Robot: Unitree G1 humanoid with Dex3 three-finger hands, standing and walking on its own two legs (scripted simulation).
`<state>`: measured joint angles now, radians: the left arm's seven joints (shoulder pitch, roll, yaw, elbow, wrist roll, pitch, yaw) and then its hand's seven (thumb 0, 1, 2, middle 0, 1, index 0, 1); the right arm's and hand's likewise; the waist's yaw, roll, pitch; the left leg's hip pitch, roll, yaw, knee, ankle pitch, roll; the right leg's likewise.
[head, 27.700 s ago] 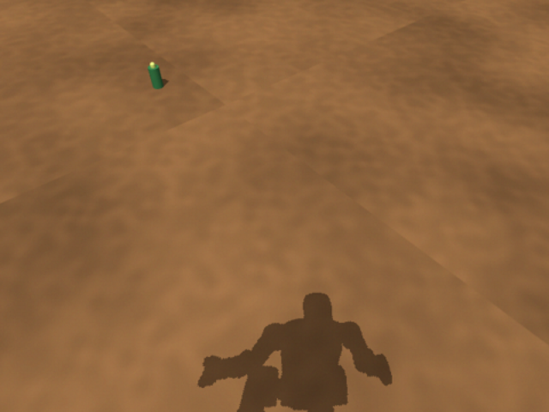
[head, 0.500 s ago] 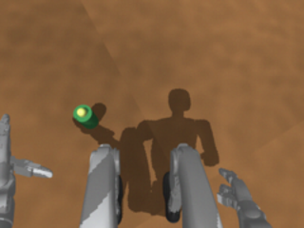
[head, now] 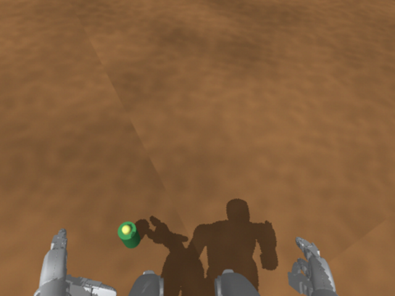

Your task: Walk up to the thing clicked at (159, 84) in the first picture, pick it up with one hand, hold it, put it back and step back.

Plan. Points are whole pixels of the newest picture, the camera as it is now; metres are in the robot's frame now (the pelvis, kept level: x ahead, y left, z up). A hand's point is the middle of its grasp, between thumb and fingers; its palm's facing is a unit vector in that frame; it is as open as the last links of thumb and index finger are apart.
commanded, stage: home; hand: left
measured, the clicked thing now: (129, 234) +0.41 +0.24 -0.59
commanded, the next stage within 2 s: stand in 1.92 s
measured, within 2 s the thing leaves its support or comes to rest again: neither
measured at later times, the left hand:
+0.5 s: hand (89, 278) +0.18 +0.19 -0.02, palm faces +0.13 -0.95 -0.29, open 17.5 cm
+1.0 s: hand (93, 283) +0.17 +0.18 -0.01, palm faces +0.12 -0.95 -0.29, open 17.7 cm
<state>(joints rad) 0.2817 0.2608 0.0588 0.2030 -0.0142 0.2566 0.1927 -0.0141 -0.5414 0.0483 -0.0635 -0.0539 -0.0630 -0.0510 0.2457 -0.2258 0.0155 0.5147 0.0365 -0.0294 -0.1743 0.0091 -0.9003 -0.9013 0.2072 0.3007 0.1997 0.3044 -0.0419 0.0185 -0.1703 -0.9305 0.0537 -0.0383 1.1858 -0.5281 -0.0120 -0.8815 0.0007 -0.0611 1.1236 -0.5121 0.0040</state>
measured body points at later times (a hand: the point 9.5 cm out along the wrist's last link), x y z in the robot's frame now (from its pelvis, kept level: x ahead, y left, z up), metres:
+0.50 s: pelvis +0.02 +0.00 +0.04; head +0.03 +0.01 +0.49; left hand +0.17 +0.24 +0.00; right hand +0.19 -0.23 -0.03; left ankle +0.03 +0.12 -0.65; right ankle +0.02 -0.13 -0.65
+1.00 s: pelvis +0.00 -0.01 +0.04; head +0.02 -0.01 +0.49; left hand +0.16 +0.23 +0.01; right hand +0.16 -0.24 -0.03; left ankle +0.03 +0.12 -0.65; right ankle +0.02 -0.13 -0.65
